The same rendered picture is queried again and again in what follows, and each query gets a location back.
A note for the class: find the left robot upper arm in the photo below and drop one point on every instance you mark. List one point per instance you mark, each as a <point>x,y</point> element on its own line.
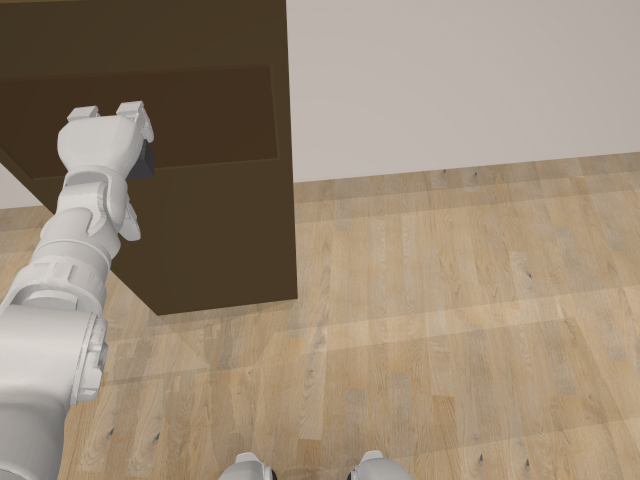
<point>49,360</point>

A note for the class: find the robot shin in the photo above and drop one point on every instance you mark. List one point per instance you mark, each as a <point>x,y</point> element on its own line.
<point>246,457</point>
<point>371,455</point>

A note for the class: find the left robot hand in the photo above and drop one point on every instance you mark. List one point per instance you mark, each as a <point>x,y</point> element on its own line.
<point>114,142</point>

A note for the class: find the robot right shin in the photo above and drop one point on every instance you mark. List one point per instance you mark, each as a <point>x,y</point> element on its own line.
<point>371,455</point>

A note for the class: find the robot left shin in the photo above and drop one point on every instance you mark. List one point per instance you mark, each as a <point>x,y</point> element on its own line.
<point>246,457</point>

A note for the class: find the cabinet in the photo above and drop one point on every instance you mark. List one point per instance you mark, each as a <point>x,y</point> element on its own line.
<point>212,235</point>

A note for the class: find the robot left forearm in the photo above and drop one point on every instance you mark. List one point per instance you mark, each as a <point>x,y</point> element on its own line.
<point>70,264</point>

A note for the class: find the handle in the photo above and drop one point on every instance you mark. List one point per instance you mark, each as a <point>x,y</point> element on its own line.
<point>145,165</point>

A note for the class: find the drawer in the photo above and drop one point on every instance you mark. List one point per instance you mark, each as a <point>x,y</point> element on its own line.
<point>199,115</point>

